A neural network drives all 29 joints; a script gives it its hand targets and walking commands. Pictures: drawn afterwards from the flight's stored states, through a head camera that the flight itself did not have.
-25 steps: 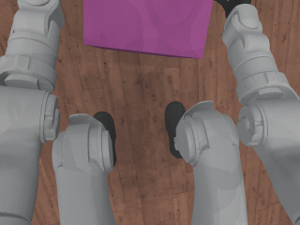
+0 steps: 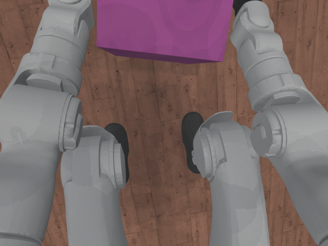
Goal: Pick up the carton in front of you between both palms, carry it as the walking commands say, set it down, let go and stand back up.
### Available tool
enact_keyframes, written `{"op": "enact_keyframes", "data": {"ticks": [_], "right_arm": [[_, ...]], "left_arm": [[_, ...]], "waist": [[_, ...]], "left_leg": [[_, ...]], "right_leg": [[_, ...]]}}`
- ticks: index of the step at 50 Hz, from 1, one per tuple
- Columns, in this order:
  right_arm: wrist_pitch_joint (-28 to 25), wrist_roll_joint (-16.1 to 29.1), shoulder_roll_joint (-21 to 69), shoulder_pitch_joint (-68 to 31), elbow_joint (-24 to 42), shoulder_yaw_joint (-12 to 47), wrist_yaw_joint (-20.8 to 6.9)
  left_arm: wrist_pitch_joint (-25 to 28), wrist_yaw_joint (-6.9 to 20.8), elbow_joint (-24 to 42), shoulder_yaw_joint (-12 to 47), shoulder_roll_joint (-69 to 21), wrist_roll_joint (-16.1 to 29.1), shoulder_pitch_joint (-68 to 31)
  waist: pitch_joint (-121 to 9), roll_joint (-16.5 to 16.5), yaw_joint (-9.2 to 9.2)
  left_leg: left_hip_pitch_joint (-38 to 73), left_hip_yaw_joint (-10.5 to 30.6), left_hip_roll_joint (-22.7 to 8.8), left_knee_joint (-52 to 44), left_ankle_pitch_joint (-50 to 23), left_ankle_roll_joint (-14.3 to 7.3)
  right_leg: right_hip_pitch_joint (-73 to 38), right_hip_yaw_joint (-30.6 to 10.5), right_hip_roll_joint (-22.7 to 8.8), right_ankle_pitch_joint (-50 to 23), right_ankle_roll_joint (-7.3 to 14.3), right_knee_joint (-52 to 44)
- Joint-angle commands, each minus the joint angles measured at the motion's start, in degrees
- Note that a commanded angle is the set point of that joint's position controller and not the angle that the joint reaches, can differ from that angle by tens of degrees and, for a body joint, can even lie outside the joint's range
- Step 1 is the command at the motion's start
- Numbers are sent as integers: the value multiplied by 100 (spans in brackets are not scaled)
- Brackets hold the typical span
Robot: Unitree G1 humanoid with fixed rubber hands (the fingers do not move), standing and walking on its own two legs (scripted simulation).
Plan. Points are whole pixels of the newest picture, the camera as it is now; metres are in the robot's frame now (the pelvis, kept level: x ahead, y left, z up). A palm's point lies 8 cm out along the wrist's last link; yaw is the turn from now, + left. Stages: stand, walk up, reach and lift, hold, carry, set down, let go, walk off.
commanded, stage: reach and lift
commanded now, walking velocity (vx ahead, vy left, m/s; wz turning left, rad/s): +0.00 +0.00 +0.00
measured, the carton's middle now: (161, 8) +0.53 -0.02 -0.25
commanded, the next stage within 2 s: none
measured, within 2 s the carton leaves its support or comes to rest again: leaves its support in 0.16 s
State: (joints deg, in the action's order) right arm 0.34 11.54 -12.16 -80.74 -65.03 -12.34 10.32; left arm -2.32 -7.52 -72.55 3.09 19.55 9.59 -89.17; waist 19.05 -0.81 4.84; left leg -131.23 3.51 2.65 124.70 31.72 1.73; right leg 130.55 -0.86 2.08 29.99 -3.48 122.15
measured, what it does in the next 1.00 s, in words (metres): rises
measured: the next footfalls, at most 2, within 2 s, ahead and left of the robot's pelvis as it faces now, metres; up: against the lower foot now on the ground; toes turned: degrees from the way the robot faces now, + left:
none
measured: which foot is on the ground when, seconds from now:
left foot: down 0.00-1.00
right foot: down 0.00-1.00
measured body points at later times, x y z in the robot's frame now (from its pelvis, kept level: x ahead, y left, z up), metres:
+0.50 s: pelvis +0.00 +0.00 +0.03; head +0.29 +0.02 +0.38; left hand +0.54 +0.14 -0.05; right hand +0.51 -0.17 -0.05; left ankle +0.11 +0.13 -0.34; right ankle +0.13 -0.13 -0.34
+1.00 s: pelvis +0.02 +0.00 +0.16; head +0.25 +0.01 +0.54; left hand +0.50 +0.14 +0.10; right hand +0.49 -0.16 +0.10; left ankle +0.11 +0.13 -0.34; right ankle +0.13 -0.13 -0.34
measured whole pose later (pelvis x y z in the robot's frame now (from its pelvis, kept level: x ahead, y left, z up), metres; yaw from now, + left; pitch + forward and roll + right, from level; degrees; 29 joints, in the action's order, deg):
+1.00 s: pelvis +0.02 +0.00 +0.16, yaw +2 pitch +41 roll +0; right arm 21.3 -10.4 3.5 -49.3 -33.1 -27.2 4.0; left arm -20.5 -2.9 -40.7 -21.8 0.2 -11.1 -54.0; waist -12.4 1.0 2.6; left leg -106.7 5.5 6.8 94.4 28.7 3.2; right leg 106.9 -5.5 5.6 27.9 -4.0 93.6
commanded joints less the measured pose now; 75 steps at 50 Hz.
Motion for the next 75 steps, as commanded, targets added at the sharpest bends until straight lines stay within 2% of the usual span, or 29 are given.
{"op": "enact_keyframes", "data": {"ticks": [1, 4, 7, 13, 16, 18, 21, 23, 25, 29, 34, 38, 44, 51, 63, 75], "right_arm": [[229, -354, 3878, -3011, 1090, 869, -1256], [471, -475, 4663, -3159, 1435, 932, -1626], [600, -316, 5228, -3111, 1792, 1112, -1787], [927, 73, 6063, -3010, 2787, 1806, -1854], [1143, 50, 6234, -3035, 3454, 2140, -1849], [1305, -48, 6274, -2954, 3769, 2227, -1845], [1569, -403, 6437, -2634, 3455, 2080, -1889], [1721, -787, 6542, -2358, 2954, 1714, -1956], [1822, -1129, 6561, -2186, 2586, 1322, -2014], [1881, -1523, 6625, -2094, 2303, 886, -2087], [1924, -1655, 6906, -1996, 2269, 879, -2147], [1984, -1588, 7172, -1795, 2401, 1120, -2187], [2070, -1347, 7477, -1279, 2795, 1718, -2217], [2074, -1152, 7626, -454, 2973, 2192, -2204], [1885, -1346, 7696, 894, 2721, 2160, -2196], [1721, -1535, 7755, 2294, 2830, 2403, -2190]], "left_arm": [[-122, 1184, 888, 497, -4299, -275, -2526], [-274, 1480, 1115, 164, -5112, -491, -2247], [-339, 1579, 1489, 199, -5653, -432, -2277], [-543, 1482, 2852, 980, -6678, -47, -2478], [-784, 1375, 3526, 1238, -7137, -79, -2263], [-989, 1344, 3694, 1265, -7333, -155, -1990], [-1274, 1432, 3214, 954, -7542, -433, -1530], [-1413, 1532, 2698, 513, -7608, -771, -1291], [-1495, 1609, 2340, 66, -7555, -1086, -1197], [-1518, 1710, 2033, -549, -7477, -1474, -1142], [-1536, 1800, 2007, -817, -7507, -1710, -1019], [-1585, 1872, 2247, -646, -7695, -1664, -878], [-1679, 1932, 2811, 35, -8103, -1320, -492], [-1712, 1880, 3206, 628, -8385, -1048, 229], [-1523, 1750, 3182, 653, -8543, -1231, 1605], [-1368, 1742, 3507, 928, -8563, -1351, 2934]], "waist": [[-6228, 800, 118], [-6191, 648, 89], [-6739, 618, 88], [-9185, 777, 170], [-10352, 784, 109], [-10472, 732, 102], [-9387, 703, 93], [-8402, 729, 106], [-7823, 706, 127], [-7658, 576, 90], [-7971, 342, -51], [-8398, 219, -116], [-8968, 232, -113], [-8678, 346, -111], [-7330, 292, -208], [-6416, 200, -273]], "left_leg": [[2964, -395, 339, -875, -1155, -94], [2760, -519, 457, -843, -1317, -167], [2931, -621, 497, -763, -1779, -201], [4409, -729, 564, -787, -2782, -129], [5148, -782, 644, -977, -3001, -65], [5127, -809, 703, -1180, -2722, -42], [4504, -805, 731, -1660, -1673, -31], [3927, -793, 742, -1991, -918, -37], [3605, -787, 753, -2268, -478, -66], [3531, -782, 770, -2687, -331, -120], [3814, -798, 782, -3125, -391, -154], [4249, -815, 785, -3419, -571, -146], [5098, -800, 813, -3797, -1089, -68], [5928, -660, 814, -4354, -1369, 13], [7279, -298, 726, -5728, -1501, -33], [8885, -13, 561, -7169, -2162, -86]], "right_leg": [[-2881, 550, 398, -1374, 31, -634], [-2751, 652, 486, -1459, 39, -589], [-2978, 685, 541, -1999, 38, -501], [-3768, 812, 585, -2897, -2, -497], [-4000, 913, 648, -2853, -18, -678], [-4117, 946, 679, -2571, -20, -888], [-3737, 945, 687, -1626, 21, -1327], [-3383, 898, 684, -976, 71, -1632], [-3265, 839, 692, -602, 122, -1923], [-3504, 749, 710, -494, 160, -2384], [-4060, 687, 735, -531, 120, -2869], [-4590, 670, 743, -701, 70, -3177], [-5383, 646, 756, -1231, 27, -3544], [-6010, 528, 776, -1468, 51, -4072], [-7169, 229, 744, -1495, 130, -5369], [-8925, -110, 600, -2137, 218, -6824]]}}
